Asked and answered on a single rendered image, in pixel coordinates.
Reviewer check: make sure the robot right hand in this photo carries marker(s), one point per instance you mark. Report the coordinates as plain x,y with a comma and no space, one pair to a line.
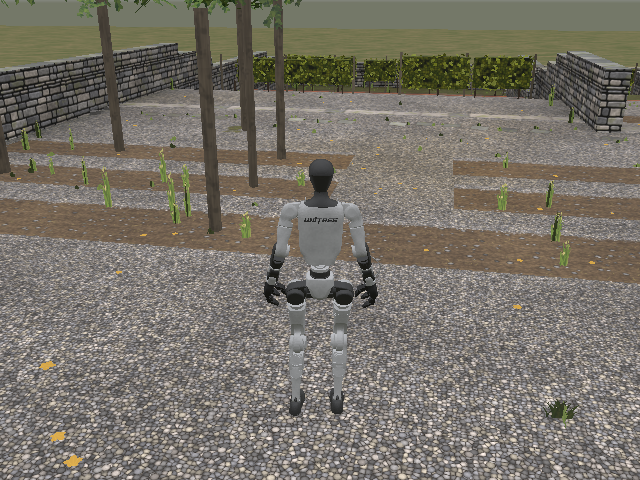
371,291

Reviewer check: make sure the robot right upper arm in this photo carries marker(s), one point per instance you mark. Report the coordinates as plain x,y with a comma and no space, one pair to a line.
352,213

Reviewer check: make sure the left robot thigh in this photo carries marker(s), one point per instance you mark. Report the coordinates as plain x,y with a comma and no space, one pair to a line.
296,302

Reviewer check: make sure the robot left hand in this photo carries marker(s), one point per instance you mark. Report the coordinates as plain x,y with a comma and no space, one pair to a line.
269,289

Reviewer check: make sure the robot right foot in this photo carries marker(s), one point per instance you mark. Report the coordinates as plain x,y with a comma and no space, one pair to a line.
336,405

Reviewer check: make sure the robot left upper arm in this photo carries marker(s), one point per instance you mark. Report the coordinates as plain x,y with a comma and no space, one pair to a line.
288,212

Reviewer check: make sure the robot left forearm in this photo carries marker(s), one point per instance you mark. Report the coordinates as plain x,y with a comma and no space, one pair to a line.
275,267

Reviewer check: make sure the robot right forearm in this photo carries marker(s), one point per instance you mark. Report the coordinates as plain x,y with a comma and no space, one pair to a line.
366,268

